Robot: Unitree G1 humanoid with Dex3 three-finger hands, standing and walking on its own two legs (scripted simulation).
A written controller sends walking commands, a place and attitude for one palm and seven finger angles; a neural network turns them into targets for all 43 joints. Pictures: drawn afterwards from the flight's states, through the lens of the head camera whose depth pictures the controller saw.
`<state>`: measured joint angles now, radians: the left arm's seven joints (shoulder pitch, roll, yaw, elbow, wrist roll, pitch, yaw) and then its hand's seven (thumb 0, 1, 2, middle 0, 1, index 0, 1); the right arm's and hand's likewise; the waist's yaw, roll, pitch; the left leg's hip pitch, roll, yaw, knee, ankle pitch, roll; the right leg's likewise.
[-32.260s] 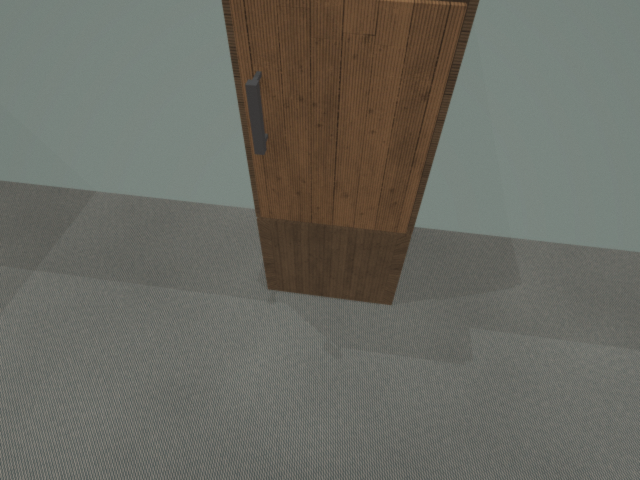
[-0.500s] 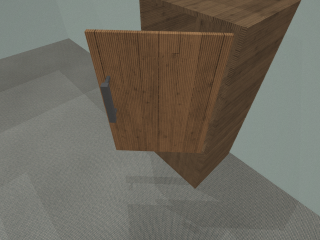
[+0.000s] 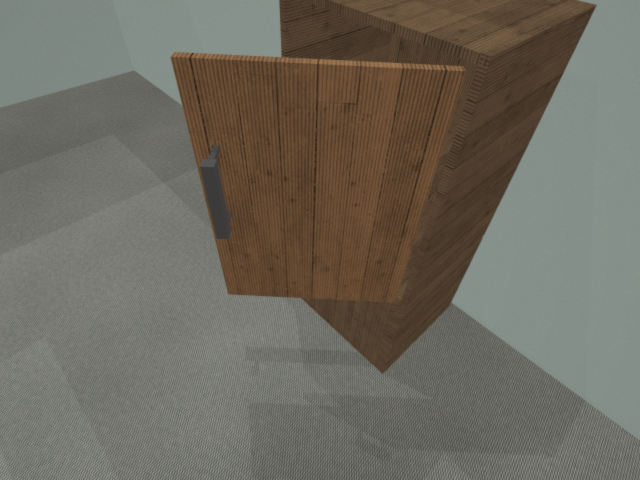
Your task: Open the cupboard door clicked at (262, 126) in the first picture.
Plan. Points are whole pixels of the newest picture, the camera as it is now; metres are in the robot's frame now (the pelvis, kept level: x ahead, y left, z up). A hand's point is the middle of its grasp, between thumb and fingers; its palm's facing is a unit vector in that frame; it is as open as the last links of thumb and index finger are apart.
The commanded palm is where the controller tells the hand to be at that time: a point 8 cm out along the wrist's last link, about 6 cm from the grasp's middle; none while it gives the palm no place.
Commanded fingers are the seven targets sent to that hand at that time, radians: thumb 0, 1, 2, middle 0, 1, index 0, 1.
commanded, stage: look again from close up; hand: left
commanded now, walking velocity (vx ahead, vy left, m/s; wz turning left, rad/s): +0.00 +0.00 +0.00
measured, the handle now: (219, 193) +0.58 +0.22 +0.01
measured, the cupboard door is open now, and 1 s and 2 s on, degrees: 44 44 44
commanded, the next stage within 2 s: raise the hand with hooked fingers in 0.38 s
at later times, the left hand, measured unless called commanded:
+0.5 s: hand out of the picture -0.02 +0.15 -0.18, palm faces +0.04 -0.99 -0.15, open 7.4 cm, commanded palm +0.09 +0.20 -0.07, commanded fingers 0.00 0.85 0.88 -0.20 -0.33 -0.20 -0.33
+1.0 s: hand (176, 463) +0.16 +0.19 -0.06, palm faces +0.15 -0.99 -0.04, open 9.1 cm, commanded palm +0.15 +0.24 -0.04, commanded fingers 0.00 0.27 0.63 -0.25 -0.70 -0.25 -0.70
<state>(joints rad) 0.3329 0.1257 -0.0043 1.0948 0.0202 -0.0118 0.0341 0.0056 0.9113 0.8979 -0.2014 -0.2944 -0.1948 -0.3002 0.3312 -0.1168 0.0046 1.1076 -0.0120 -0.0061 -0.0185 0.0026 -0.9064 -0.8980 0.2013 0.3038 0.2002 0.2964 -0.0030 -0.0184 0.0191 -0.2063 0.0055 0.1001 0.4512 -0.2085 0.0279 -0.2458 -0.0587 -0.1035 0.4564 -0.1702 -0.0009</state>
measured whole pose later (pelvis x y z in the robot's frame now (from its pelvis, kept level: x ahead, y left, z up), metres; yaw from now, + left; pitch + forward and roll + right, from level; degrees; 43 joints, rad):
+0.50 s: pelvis +0.00 +0.00 +0.00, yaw +0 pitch -2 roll +0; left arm 0.34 0.11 0.00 1.10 0.02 -0.02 0.04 0.00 0.91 0.90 -0.20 -0.29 -0.19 -0.30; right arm 0.32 -0.10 0.00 1.12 -0.01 0.00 -0.02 0.00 -0.91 -0.90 0.20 0.30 0.20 0.30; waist 0.00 -0.02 0.02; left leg -0.21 0.01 0.10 0.46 -0.21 0.03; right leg -0.24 -0.05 -0.10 0.44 -0.16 0.00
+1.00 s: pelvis +0.00 -0.01 -0.09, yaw +4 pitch +11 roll -1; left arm 0.56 0.22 0.10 -0.04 -0.21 -0.47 -0.18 0.02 0.50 0.72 -0.24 -0.56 -0.23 -0.56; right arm 0.15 -0.26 -0.04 0.41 0.02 -0.20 -0.02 0.01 -0.91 -0.90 0.20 0.30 0.20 0.30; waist 0.03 -0.03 -0.11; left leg -0.84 0.01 -0.01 1.17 -0.52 0.02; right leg -0.83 -0.02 -0.09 1.13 -0.49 -0.03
